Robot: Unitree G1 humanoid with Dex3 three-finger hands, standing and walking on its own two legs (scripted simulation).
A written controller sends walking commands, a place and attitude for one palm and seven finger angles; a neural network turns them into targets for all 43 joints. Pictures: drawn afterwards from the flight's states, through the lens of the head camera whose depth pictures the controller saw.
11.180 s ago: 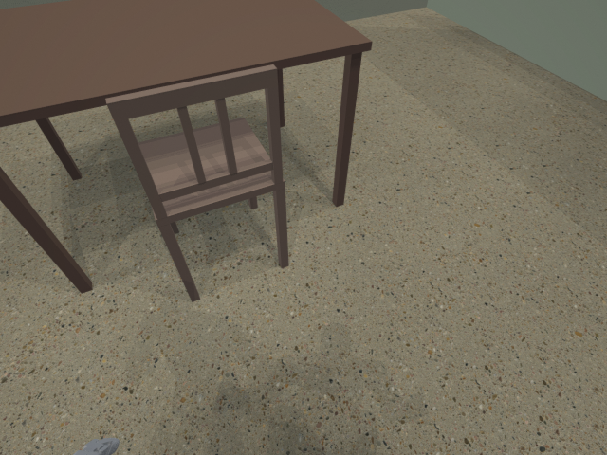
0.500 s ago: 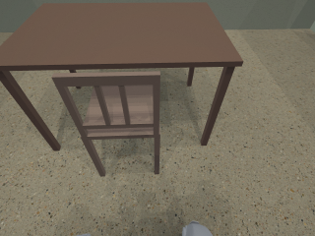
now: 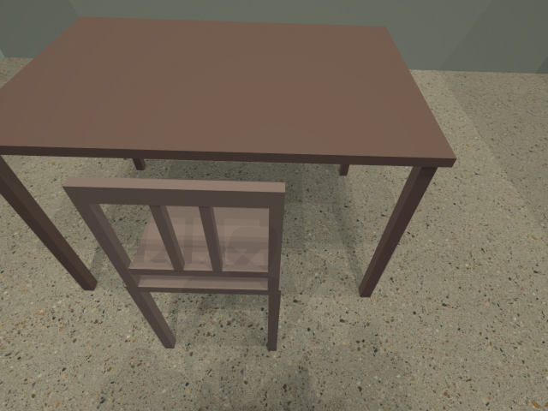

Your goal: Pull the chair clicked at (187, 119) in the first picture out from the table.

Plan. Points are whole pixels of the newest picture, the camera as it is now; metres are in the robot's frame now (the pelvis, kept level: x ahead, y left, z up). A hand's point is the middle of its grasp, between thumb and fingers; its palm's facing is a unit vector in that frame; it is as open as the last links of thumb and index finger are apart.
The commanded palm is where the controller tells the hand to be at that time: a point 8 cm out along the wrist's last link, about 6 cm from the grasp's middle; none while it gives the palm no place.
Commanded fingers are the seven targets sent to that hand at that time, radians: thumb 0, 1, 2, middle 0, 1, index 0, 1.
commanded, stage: come to a stop and stand still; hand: left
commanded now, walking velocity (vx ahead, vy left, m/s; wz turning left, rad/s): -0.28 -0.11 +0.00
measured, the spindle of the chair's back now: (169, 237) +0.45 +0.27 -0.10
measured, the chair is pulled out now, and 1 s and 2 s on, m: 0.00 0.00 0.00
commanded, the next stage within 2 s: look again from close up in 1.18 s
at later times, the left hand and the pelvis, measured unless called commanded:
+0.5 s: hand out of the picture -0.01 +0.16 -0.16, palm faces +0.04 -0.96 -0.26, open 7.4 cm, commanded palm none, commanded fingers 0.00 0.90 0.90 -0.20 -0.30 -0.20 -0.30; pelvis -0.01 -0.03 +0.00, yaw -2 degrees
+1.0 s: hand out of the picture +0.00 +0.17 -0.17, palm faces +0.04 -0.98 -0.20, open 7.4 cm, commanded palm none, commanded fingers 0.00 0.90 0.90 -0.20 -0.30 -0.20 -0.30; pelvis -0.01 -0.01 +0.00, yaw -1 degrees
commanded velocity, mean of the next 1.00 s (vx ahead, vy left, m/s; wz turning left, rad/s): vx -0.02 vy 0.02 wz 0.00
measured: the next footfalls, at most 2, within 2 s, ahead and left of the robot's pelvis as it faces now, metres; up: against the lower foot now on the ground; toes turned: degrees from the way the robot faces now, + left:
left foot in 0.02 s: +0.11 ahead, +0.12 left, +0.00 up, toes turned +4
right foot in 0.40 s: -0.01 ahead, -0.13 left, +0.00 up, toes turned -3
